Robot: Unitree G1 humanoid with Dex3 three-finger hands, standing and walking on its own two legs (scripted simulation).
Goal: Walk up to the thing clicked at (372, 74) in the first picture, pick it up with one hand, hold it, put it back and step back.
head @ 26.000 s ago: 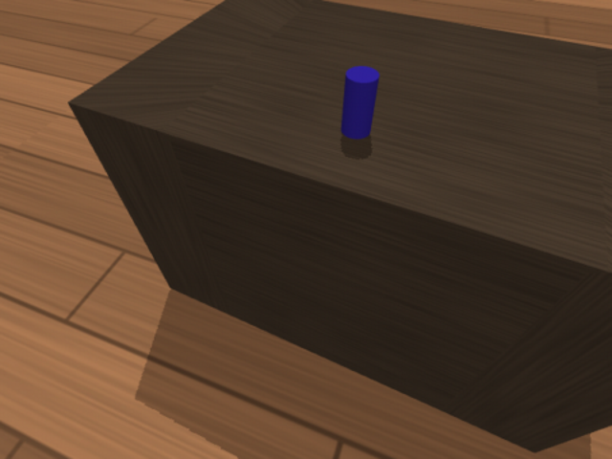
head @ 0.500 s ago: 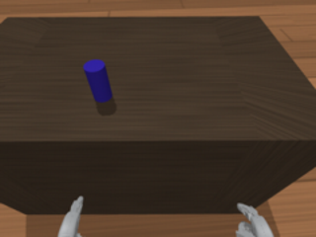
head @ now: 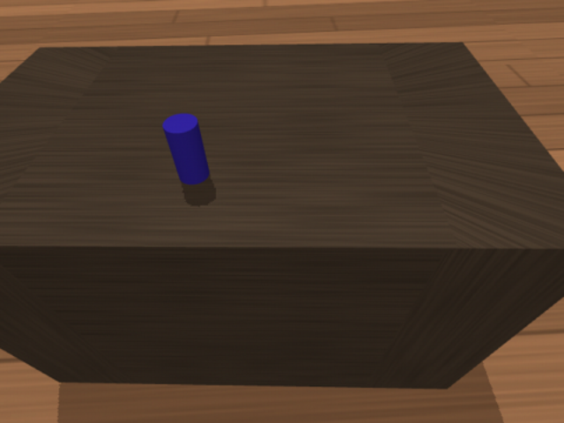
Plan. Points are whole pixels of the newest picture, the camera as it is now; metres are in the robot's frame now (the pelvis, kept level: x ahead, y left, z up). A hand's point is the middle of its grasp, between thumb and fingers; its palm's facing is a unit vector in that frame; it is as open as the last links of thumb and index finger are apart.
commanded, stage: home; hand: left
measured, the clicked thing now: (187, 150) +0.54 +0.19 +0.08
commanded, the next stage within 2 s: stand in 1.10 s
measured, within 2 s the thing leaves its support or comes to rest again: neither
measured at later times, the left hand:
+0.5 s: hand out of the picture +0.08 +0.26 -0.15, palm faces -0.05 -0.93 -0.35, open 17.7 cm
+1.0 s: hand out of the picture +0.10 +0.26 -0.15, palm faces -0.04 -0.93 -0.36, open 17.6 cm
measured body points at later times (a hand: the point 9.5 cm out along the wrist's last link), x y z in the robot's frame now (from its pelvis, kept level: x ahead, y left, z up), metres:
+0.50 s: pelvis +0.01 +0.00 +0.00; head +0.02 +0.00 +0.45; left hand +0.08 +0.31 -0.13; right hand +0.08 -0.30 -0.13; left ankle +0.02 +0.13 -0.74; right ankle +0.03 -0.13 -0.74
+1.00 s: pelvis +0.02 +0.00 +0.00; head +0.03 +0.00 +0.45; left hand +0.10 +0.31 -0.12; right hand +0.09 -0.30 -0.13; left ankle +0.02 +0.13 -0.74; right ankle +0.03 -0.13 -0.74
